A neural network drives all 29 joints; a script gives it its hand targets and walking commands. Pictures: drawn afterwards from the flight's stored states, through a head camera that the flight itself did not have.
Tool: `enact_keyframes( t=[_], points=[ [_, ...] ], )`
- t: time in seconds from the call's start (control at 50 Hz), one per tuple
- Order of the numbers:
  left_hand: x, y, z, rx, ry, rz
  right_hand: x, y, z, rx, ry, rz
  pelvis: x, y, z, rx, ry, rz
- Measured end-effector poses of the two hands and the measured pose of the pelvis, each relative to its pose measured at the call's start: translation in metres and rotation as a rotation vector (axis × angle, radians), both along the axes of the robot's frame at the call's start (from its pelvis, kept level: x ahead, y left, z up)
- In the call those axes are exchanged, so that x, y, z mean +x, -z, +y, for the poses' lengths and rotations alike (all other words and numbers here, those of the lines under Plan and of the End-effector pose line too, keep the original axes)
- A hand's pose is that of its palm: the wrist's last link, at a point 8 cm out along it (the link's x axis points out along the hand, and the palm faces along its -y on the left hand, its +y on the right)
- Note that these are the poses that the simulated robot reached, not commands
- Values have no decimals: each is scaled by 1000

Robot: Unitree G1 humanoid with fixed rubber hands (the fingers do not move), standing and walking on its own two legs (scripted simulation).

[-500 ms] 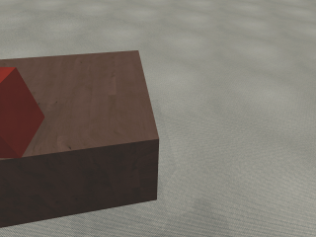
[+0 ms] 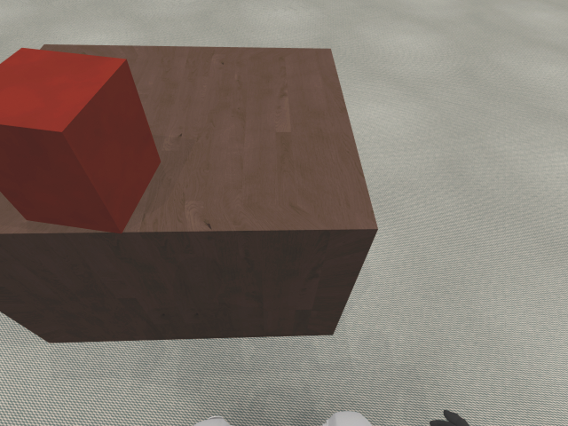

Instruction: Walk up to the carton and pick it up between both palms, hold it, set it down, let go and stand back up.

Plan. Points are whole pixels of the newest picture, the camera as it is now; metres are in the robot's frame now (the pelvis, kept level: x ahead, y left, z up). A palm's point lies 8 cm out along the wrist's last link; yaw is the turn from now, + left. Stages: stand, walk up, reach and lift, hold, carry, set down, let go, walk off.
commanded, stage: walk up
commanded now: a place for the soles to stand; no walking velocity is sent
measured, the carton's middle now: (73, 144) +0.61 +0.39 +0.03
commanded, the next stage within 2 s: none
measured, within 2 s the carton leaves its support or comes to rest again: neither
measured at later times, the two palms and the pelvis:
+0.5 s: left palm out of the picture +0.12 +0.45 -0.11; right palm (343, 398) +0.19 -0.09 -0.10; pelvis +0.05 +0.16 +0.00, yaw +2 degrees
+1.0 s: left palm out of the picture +0.11 +0.62 -0.11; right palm (231, 397) +0.20 +0.08 -0.11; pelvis +0.06 +0.32 -0.01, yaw +6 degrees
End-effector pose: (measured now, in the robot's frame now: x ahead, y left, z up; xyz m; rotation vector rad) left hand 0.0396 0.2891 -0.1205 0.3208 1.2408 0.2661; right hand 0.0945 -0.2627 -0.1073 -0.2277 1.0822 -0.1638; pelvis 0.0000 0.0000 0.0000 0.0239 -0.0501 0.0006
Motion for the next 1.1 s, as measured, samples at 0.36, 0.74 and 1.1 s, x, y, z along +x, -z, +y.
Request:
enact_keyframes(
  t=[0.36,0.74,1.1],
  points=[
    [57,-19,103,24,29,-172,95,-1,127,47,-152,-67,42,3,112,-50,-61,-13],
    [102,-36,191,28,81,-232,58,17,221,34,-76,72,59,-2,219,-58,-48,-31],
    [76,-21,352,32,-16,-187,92,-2,370,47,-109,-89,60,3,347,-20,-83,-29]
  ],
)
